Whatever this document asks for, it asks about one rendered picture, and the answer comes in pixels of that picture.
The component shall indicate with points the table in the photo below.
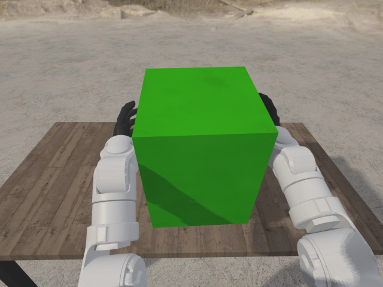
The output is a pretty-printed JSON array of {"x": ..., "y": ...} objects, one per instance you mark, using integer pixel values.
[{"x": 46, "y": 207}]

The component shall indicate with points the carton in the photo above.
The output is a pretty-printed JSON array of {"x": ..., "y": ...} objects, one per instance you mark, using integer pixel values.
[{"x": 203, "y": 139}]

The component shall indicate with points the robot right forearm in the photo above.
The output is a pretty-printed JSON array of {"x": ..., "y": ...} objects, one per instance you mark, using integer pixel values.
[{"x": 312, "y": 206}]

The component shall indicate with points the left robot hand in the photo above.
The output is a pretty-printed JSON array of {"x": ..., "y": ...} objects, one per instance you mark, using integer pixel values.
[{"x": 123, "y": 124}]

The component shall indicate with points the right robot hand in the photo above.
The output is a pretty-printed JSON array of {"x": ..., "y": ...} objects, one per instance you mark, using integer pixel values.
[{"x": 270, "y": 108}]

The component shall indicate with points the robot left upper arm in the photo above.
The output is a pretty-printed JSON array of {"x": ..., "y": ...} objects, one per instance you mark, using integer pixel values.
[{"x": 118, "y": 270}]

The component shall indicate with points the robot right upper arm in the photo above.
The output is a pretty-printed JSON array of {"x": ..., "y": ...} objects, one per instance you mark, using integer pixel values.
[{"x": 337, "y": 258}]

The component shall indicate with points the robot left forearm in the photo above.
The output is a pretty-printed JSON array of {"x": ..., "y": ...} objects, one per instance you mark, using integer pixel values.
[{"x": 114, "y": 194}]

